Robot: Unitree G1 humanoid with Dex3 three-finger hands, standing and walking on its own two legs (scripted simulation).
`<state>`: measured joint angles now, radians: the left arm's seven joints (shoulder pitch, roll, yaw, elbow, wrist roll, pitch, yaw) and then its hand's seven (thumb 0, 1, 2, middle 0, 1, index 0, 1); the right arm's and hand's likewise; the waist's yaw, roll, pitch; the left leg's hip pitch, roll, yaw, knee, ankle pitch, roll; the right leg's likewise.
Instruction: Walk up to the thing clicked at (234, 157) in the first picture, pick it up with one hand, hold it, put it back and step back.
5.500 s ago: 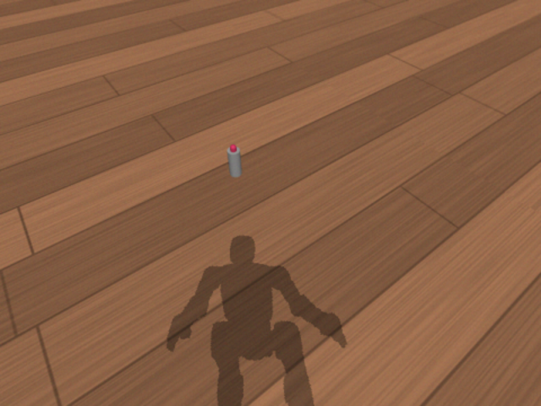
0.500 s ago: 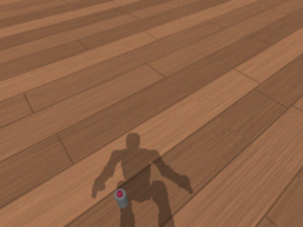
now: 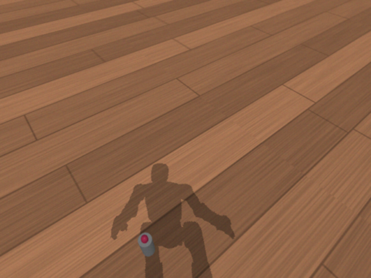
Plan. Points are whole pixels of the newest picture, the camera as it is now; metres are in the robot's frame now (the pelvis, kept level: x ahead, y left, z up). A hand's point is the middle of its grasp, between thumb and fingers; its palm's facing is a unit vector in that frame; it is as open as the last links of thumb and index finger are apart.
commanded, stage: stand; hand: left
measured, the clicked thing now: (146, 243) +0.39 +0.19 -0.69
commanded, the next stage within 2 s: none
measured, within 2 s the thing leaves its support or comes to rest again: neither
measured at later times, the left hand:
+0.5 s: hand out of the picture +0.05 +0.25 -0.16, palm faces -0.02 -0.94 -0.34, open 7.4 cm
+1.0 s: hand out of the picture +0.07 +0.25 -0.16, palm faces -0.02 -0.94 -0.34, open 7.4 cm
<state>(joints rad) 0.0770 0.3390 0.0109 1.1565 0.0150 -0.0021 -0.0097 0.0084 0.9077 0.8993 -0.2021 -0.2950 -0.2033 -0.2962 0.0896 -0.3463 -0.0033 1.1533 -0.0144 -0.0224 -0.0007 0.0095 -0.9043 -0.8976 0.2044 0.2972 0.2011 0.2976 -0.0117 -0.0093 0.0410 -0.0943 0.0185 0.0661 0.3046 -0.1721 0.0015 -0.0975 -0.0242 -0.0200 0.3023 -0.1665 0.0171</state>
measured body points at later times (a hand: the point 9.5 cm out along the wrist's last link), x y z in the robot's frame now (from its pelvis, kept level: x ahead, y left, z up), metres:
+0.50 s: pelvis -0.01 +0.00 +0.00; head -0.01 +0.00 +0.45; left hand +0.05 +0.30 -0.14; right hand +0.06 -0.30 -0.13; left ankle +0.00 +0.11 -0.75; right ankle +0.00 -0.13 -0.75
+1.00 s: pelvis +0.00 +0.00 +0.00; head +0.00 +0.00 +0.45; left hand +0.07 +0.30 -0.13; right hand +0.08 -0.30 -0.13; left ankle +0.00 +0.11 -0.75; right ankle +0.00 -0.13 -0.75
